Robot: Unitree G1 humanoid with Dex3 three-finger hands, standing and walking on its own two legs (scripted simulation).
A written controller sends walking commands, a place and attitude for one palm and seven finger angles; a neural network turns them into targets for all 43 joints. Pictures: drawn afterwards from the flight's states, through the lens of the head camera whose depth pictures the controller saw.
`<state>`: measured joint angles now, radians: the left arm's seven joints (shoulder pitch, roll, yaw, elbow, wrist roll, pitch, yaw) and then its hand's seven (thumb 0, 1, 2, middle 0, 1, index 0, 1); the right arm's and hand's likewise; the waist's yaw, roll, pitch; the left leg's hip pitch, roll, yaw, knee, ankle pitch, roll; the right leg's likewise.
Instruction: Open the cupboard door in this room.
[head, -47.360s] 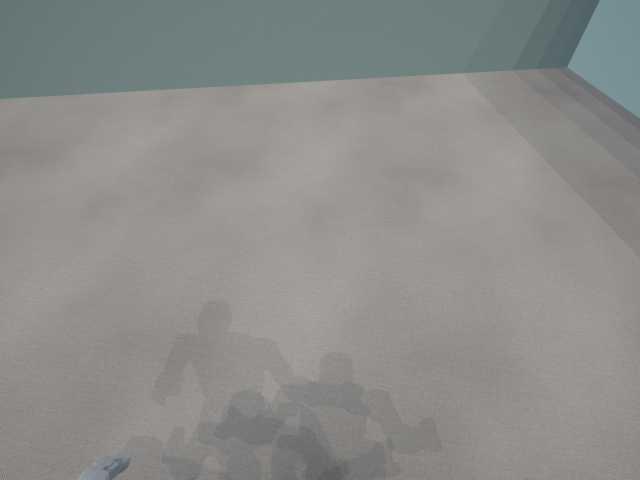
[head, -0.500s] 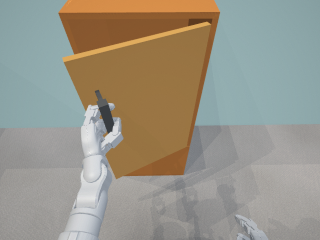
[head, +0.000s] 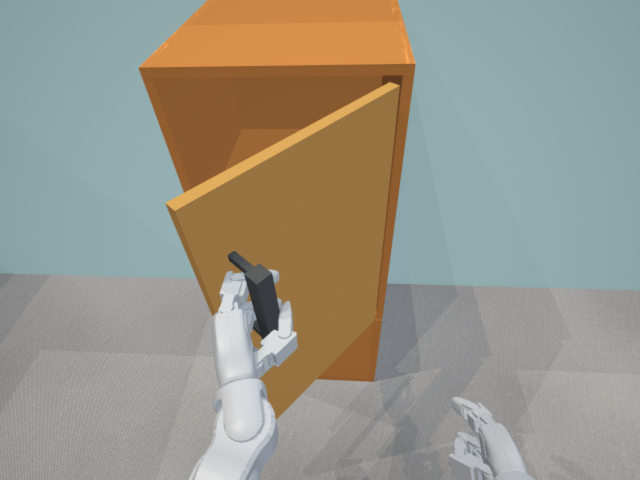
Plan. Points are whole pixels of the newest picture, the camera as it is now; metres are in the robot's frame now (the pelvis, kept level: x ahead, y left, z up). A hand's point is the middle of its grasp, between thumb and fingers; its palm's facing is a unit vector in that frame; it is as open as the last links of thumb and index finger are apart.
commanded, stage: open thumb and fingers to let go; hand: left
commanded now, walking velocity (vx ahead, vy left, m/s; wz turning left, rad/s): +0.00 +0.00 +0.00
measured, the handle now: (257, 304) +0.32 +0.09 +0.08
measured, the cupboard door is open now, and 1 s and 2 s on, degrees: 50 44 49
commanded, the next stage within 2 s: slide the hand sideways off the handle in 0.78 s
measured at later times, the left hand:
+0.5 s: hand (272, 327) +0.28 +0.07 +0.08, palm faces +0.35 -0.94 -0.01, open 12.9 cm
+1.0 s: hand (261, 344) +0.26 +0.08 +0.07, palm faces +0.02 -1.00 -0.06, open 16.4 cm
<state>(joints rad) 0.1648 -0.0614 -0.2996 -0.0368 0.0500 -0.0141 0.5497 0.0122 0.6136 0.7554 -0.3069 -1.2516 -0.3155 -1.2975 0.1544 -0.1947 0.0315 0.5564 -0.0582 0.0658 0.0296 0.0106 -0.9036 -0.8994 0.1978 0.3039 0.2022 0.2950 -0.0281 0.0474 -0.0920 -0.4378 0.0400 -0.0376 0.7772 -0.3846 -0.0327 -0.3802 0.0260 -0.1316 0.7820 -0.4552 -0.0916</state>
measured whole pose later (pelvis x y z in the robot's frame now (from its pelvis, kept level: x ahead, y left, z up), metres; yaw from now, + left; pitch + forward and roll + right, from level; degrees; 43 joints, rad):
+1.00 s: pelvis -0.02 +0.04 -0.01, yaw -2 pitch +5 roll +0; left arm 0.08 -0.02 -0.27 0.07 0.07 -0.16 0.31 -0.02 -0.50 0.30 -0.16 -0.37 -0.11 -0.37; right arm 0.21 -0.18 0.03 0.53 -0.03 0.02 0.02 0.01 -0.90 -0.90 0.20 0.30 0.20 0.29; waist 0.00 0.03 -0.09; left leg -0.54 0.00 -0.01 0.85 -0.39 0.00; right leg -0.49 -0.01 -0.08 0.85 -0.44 -0.04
